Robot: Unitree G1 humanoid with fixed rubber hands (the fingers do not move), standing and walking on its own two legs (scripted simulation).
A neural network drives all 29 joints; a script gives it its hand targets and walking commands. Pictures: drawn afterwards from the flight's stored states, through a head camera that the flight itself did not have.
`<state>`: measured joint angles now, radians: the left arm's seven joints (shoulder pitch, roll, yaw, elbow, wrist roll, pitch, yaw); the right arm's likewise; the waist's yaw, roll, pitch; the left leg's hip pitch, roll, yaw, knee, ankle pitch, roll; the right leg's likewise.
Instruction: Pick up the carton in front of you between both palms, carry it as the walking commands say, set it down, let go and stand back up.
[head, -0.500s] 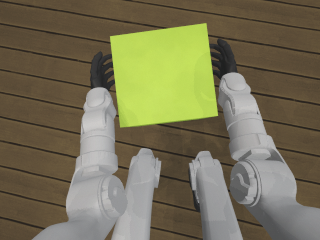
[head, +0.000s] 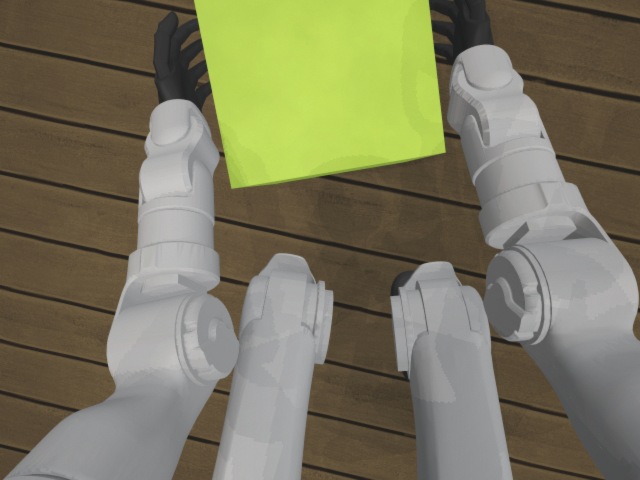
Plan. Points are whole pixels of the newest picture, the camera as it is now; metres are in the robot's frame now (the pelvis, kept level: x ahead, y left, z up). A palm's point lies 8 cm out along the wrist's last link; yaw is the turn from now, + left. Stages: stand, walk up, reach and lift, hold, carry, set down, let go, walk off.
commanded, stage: set down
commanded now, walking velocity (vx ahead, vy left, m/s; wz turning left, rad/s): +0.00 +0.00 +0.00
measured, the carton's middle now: (325, 92) +0.51 +0.05 -0.23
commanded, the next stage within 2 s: none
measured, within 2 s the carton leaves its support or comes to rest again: rests again in 0.60 s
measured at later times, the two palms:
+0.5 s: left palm (198, 108) +0.48 +0.19 -0.18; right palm (463, 63) +0.53 -0.11 -0.18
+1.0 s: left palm (200, 109) +0.48 +0.19 -0.19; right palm (464, 63) +0.54 -0.11 -0.20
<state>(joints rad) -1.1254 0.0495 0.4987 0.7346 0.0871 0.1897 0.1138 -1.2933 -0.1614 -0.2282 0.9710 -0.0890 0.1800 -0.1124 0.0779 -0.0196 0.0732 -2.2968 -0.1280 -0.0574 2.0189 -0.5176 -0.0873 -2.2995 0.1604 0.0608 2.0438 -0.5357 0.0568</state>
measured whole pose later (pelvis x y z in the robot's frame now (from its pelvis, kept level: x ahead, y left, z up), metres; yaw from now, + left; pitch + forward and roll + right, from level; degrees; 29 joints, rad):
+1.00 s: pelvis +0.00 -0.01 -0.03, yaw +1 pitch +38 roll +3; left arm -1.23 0.13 0.48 0.98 0.10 0.10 0.03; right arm -1.40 -0.24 -0.19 1.22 -0.06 0.09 -0.06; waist 0.08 -0.02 0.24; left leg -2.26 -0.09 -0.03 2.17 -0.56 -0.08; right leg -2.28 0.12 0.02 2.21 -0.58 0.01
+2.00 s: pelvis +0.01 +0.00 +0.08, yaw +1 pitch +46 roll +1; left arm -0.98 0.19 0.28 0.76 -0.12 0.10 0.11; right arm -1.14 -0.33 -0.16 0.93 0.04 0.12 -0.04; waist 0.09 -0.02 -0.04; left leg -2.08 -0.05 -0.01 1.77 -0.49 -0.02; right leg -2.07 0.06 0.03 1.80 -0.53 0.01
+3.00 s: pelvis +0.11 +0.01 +0.33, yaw +0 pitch +25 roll +0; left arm -0.11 0.20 0.12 0.53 -0.01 0.01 -0.09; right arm -0.20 -0.17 -0.14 0.58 -0.05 0.02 -0.02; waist 0.06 0.02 -0.09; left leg -0.88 -0.04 -0.03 0.75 -0.32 0.01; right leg -0.85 0.04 0.06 0.75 -0.34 0.01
